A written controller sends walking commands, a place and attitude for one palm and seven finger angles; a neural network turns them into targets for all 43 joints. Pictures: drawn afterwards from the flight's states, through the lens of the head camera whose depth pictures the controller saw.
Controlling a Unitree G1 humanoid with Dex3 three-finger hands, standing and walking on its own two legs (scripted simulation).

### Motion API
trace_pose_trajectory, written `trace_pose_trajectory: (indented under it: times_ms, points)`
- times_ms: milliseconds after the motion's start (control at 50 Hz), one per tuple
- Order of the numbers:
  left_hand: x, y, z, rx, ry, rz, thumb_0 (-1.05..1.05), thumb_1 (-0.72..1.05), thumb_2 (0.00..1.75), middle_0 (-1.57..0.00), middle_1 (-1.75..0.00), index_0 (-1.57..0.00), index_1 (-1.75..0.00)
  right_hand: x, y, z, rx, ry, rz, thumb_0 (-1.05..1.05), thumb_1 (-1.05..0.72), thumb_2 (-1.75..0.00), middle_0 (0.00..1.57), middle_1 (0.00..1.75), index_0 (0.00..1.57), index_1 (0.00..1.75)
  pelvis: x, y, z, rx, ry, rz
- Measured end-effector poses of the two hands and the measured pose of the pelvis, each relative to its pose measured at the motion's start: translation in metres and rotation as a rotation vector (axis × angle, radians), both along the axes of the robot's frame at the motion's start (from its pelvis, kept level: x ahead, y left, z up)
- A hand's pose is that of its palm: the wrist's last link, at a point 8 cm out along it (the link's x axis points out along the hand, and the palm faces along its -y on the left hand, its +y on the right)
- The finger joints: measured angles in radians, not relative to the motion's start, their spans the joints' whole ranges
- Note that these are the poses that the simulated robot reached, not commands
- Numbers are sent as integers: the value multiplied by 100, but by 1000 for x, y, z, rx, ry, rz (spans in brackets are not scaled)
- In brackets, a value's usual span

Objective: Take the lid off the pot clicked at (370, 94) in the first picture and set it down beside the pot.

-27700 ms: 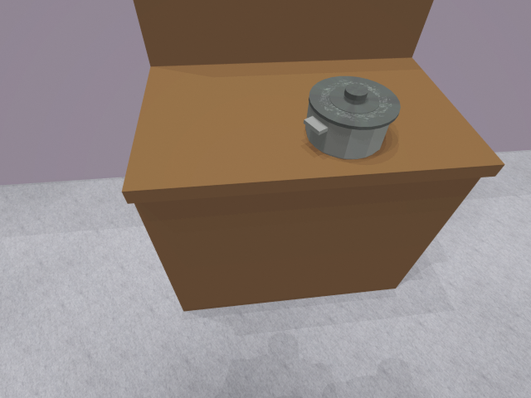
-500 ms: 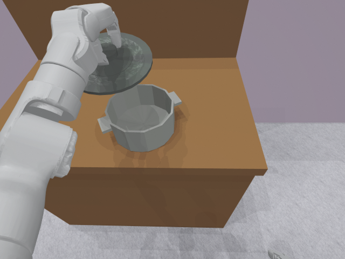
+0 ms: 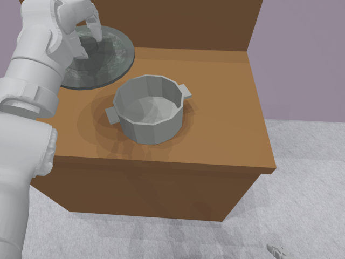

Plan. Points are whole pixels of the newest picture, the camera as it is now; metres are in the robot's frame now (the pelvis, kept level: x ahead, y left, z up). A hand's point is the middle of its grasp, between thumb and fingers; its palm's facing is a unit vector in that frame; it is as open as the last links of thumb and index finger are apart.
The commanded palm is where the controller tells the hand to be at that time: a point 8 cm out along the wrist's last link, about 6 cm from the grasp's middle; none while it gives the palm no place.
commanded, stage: move the lid sideways beside the pot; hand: left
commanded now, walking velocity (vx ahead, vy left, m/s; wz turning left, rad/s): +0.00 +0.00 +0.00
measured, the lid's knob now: (85, 45) +0.52 +0.19 +0.21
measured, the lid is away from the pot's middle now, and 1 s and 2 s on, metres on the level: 0.13 0.23 0.22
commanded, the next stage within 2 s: lower the lid onto the table in 1.10 s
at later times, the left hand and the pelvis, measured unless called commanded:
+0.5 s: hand (49, 41) +0.49 +0.25 +0.24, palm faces -0.27 -0.08 -0.96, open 8.3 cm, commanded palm +0.49 +0.24 +0.32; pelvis +0.00 +0.01 +0.00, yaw +0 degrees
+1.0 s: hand (24, 43) +0.48 +0.29 +0.24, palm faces -0.27 -0.07 -0.96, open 8.3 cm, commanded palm +0.49 +0.29 +0.32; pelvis +0.00 +0.01 +0.00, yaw +0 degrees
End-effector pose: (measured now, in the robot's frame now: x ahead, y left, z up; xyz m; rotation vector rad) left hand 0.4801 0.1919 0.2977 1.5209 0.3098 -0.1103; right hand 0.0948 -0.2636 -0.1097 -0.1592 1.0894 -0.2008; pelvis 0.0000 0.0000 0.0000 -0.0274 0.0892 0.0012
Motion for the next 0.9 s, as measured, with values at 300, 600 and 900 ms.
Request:
trace_pose_trajectory:
  times_ms: [300, 600, 900]
  points:
    - [8, 31, 1, -15, -8, 23, -3, 15, 86, -71, -100, -59, -94, -27, 3, -2, -20, 63, -42, 1, -91, -90, 20, 30, 20, 30, 1, 9, -1, -7, 15, -9]
    - [1, 62, -1, 8, -1, 57, -2, 15, 86, -71, -100, -59, -94, -32, 6, -1, -37, 86, -34, 1, -91, -90, 20, 30, 20, 30, -1, 14, -2, -14, 21, 0]
    - [-4, 92, 1, -4, 10, 115, -2, 15, 86, -71, -100, -59, -94, -28, 7, 0, -47, 77, -37, 1, -91, -90, 20, 30, 20, 30, -1, 14, -2, -17, 24, -3]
